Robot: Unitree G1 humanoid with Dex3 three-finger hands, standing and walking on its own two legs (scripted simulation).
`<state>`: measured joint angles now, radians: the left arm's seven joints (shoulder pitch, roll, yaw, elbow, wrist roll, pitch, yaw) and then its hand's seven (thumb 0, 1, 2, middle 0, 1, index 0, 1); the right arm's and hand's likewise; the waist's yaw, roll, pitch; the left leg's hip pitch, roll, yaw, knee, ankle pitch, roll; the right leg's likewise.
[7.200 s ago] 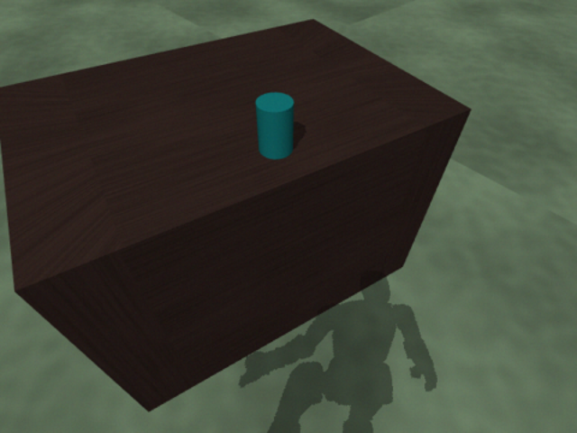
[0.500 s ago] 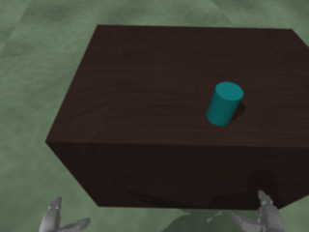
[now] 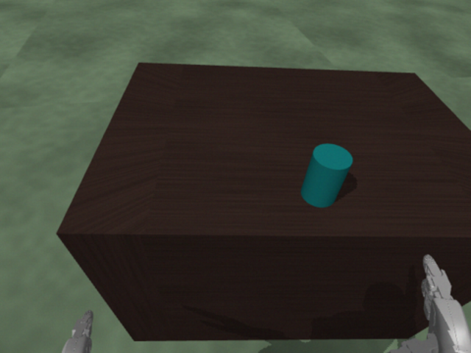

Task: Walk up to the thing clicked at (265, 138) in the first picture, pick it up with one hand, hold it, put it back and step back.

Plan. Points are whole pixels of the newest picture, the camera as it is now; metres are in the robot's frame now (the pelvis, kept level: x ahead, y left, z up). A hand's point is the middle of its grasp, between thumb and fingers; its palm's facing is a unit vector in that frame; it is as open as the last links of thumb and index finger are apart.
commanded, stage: rise first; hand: right
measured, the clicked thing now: (324, 176) +0.48 -0.20 +0.03
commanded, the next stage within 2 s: go down in 1.02 s
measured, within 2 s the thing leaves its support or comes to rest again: neither
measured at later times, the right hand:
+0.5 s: hand (426, 310) +0.17 -0.25 +0.08, palm faces +0.32 +0.86 -0.39, open 17.6 cm
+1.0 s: hand (444, 301) +0.17 -0.25 +0.12, palm faces +0.35 +0.84 -0.42, open 17.5 cm
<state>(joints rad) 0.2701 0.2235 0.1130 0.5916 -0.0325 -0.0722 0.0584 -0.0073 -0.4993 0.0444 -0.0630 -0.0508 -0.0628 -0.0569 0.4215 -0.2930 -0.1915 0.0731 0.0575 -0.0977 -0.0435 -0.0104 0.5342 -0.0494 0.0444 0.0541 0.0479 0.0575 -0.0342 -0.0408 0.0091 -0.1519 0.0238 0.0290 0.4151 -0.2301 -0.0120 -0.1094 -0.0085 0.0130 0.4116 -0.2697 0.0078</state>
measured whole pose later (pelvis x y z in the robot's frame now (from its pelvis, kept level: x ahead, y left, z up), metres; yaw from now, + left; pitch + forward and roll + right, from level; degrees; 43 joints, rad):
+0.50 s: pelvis -0.01 +0.00 +0.00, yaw -1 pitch -3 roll +0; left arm 0.25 0.21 0.15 0.62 -0.02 -0.10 0.05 -0.01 -0.56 0.06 -0.06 -0.05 -0.05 -0.06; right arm 0.47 -0.30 -0.27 -0.14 0.05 -0.20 -0.02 -0.02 0.56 -0.04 0.05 0.05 0.05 0.06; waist -0.05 -0.05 0.04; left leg -0.14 0.03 0.04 0.43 -0.23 -0.01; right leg -0.10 -0.01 0.02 0.42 -0.26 0.01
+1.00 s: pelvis -0.02 +0.01 +0.00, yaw -1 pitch -4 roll +0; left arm 0.25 0.21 0.16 0.65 -0.02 -0.12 0.04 -0.01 -0.55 0.07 -0.06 -0.05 -0.05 -0.06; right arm 0.44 -0.33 -0.32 -0.20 0.05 -0.27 -0.01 -0.02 0.55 -0.05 0.06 0.06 0.06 0.06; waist -0.05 -0.05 0.04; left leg -0.14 0.03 0.04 0.43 -0.22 0.00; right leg -0.10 -0.01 0.03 0.41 -0.25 0.01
